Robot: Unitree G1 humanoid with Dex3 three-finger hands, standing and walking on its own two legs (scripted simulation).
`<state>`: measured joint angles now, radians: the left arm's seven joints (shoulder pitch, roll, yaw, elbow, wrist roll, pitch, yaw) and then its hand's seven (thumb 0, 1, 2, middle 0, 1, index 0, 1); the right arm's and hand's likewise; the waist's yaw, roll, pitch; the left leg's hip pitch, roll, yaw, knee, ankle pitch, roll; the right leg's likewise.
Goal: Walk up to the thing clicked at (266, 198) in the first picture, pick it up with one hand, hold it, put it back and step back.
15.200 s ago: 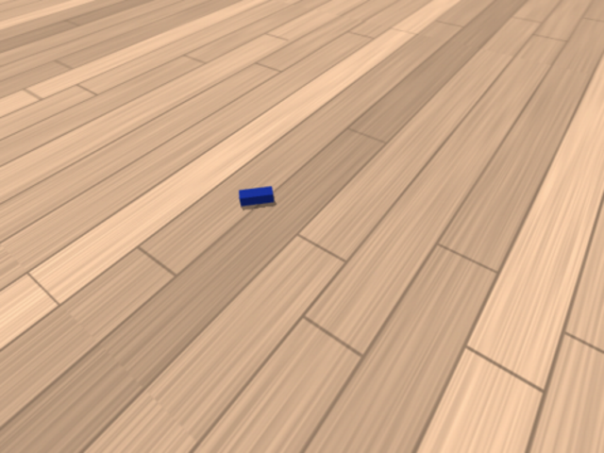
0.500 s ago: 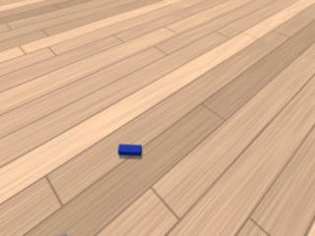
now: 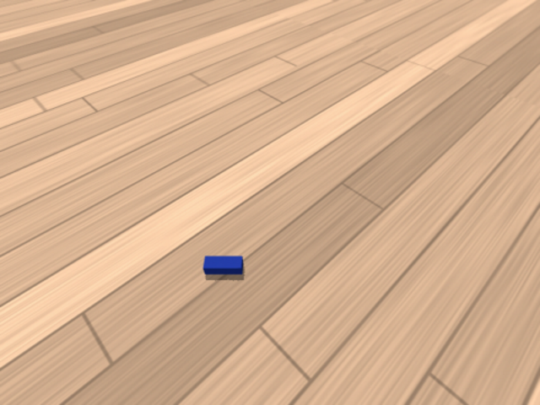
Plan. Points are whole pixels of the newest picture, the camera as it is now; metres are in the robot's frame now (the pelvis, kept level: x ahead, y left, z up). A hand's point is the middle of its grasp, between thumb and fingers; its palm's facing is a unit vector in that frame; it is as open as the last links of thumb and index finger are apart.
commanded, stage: stand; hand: left
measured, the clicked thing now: (223, 265) +0.79 +0.25 -0.76
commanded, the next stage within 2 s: walk up in 0.72 s
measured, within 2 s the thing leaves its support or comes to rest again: neither
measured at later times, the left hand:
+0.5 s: hand out of the picture +0.08 +0.25 -0.16, palm faces -0.05 -0.94 -0.34, open 7.4 cm
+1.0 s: hand out of the picture +0.08 +0.29 -0.17, palm faces +0.01 -0.93 -0.36, open 7.4 cm
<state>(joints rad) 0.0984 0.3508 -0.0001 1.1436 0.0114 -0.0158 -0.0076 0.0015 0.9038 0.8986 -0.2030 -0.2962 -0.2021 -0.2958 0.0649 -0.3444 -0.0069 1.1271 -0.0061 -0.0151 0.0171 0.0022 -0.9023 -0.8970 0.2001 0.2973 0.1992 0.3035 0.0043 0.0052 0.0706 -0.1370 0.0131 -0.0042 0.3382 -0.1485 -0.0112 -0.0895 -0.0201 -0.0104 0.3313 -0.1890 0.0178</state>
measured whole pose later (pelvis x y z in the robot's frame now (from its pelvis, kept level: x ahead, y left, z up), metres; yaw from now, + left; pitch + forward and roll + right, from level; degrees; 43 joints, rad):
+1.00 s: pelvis +0.06 +0.02 -0.02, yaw +1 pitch -2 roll -1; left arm 0.29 0.40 0.06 1.00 0.03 -0.04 -0.04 0.00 0.90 0.90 -0.20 -0.30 -0.20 -0.30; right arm 0.21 -0.41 -0.07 1.02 -0.04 -0.03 0.06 0.01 -0.90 -0.90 0.20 0.30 0.20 0.30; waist 0.03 0.01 0.07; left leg -0.27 0.03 0.03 0.60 -0.32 0.02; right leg -0.07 -0.02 -0.01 0.47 -0.36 0.01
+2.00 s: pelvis +0.33 +0.03 -0.02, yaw -2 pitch -2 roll +0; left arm 0.27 0.42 0.04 0.93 0.01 0.01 -0.02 0.00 0.91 0.90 -0.20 -0.30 -0.20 -0.30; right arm 0.26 -0.37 -0.01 0.86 -0.03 -0.07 0.01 0.00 -0.90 -0.90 0.20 0.30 0.20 0.30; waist 0.00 -0.05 0.10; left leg -0.31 0.05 0.07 0.62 -0.27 0.01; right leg -0.35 -0.03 0.02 0.77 -0.45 -0.02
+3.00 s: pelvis +0.36 +0.02 +0.00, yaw -3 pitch -2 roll +0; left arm 0.09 0.35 0.01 1.16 0.01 0.00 -0.01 0.00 0.90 0.90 -0.20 -0.30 -0.20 -0.30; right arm 0.10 -0.35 0.00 1.16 -0.01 -0.02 0.01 0.00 -0.90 -0.90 0.20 0.30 0.20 0.30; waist -0.01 0.00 0.06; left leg -0.12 0.06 0.08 0.34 -0.18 -0.03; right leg -0.12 -0.03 0.00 0.34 -0.18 0.03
